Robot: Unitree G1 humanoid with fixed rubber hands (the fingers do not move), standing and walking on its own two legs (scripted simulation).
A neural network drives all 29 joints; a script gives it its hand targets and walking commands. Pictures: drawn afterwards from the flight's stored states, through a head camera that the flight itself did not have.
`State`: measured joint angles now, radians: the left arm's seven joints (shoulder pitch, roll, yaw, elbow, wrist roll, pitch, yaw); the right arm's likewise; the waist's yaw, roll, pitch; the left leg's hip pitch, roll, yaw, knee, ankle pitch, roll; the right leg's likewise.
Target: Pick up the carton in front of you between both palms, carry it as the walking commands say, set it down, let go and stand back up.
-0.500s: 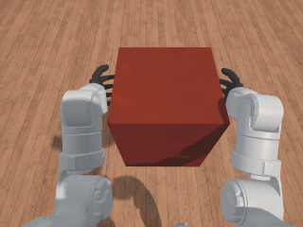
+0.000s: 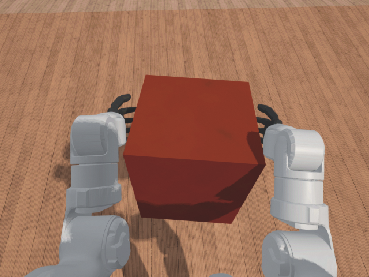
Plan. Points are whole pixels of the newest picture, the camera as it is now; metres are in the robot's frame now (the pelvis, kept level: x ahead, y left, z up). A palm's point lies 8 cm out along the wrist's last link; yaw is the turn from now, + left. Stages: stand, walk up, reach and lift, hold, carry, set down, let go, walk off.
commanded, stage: carry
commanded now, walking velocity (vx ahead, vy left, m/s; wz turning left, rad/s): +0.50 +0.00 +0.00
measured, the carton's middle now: (191, 154) +0.37 -0.03 +0.06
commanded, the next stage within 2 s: none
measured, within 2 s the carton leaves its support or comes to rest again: neither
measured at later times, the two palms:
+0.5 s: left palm (111, 16) +0.68 +0.15 +0.22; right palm (230, 7) +0.71 -0.15 +0.22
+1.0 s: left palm out of the picture +1.04 +0.10 +0.28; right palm out of the picture +1.02 -0.20 +0.28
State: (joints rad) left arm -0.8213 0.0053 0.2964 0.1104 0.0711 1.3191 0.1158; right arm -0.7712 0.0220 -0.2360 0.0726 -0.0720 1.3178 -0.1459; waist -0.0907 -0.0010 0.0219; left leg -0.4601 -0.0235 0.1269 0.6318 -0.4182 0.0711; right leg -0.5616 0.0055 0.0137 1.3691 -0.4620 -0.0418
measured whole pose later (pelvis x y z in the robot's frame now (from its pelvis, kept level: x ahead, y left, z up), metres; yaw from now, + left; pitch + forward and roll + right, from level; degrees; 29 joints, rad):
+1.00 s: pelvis +0.65 -0.02 +0.10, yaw -1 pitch +5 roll -2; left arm -0.83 -0.01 0.30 0.02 0.10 1.34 0.12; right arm -0.84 -0.01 -0.25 0.06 -0.02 1.32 -0.16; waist -0.07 0.03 -0.03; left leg -0.17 0.04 0.11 0.50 -0.57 0.02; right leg -0.67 -0.01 -0.13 0.73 -0.36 -0.06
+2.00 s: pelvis +1.29 -0.04 +0.22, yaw +0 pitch +4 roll +0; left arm -0.81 0.02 0.23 0.11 0.03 1.33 0.15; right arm -0.85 -0.01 -0.30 0.11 -0.08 1.37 -0.14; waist 0.12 0.00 -0.01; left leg -0.71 0.01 0.02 1.29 -0.46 0.05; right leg -0.34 0.01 -0.13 0.54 -0.45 -0.06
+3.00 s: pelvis +1.97 +0.00 +0.32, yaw +0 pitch +3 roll +2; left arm -0.87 0.05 0.29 0.20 0.03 1.31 0.13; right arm -0.87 0.03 -0.27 0.18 -0.12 1.32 -0.14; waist -0.01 -0.03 -0.05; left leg -0.60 -0.02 0.16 0.78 -0.40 0.08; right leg -0.30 -0.05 -0.02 1.03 -0.53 -0.01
